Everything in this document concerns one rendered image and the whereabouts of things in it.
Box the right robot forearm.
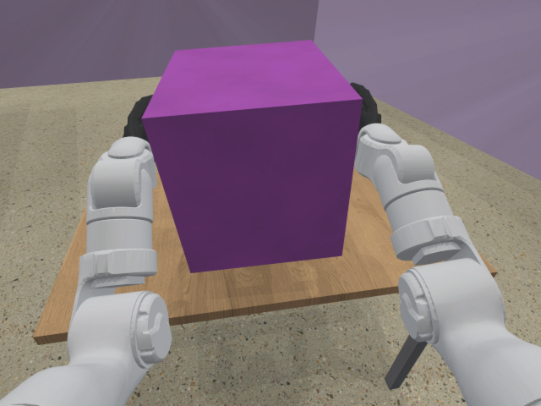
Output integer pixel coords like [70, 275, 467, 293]
[354, 123, 505, 323]

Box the carton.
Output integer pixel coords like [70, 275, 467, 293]
[142, 40, 363, 273]

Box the robot left upper arm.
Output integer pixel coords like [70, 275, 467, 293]
[0, 291, 172, 406]

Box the right robot hand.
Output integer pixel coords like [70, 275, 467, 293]
[350, 83, 381, 132]

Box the left robot hand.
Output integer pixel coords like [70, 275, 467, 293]
[123, 95, 155, 161]

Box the left robot forearm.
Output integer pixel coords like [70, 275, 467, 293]
[67, 136, 157, 360]

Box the robot right upper arm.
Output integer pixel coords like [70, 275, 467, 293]
[398, 258, 541, 406]

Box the table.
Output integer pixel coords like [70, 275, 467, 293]
[33, 162, 497, 390]

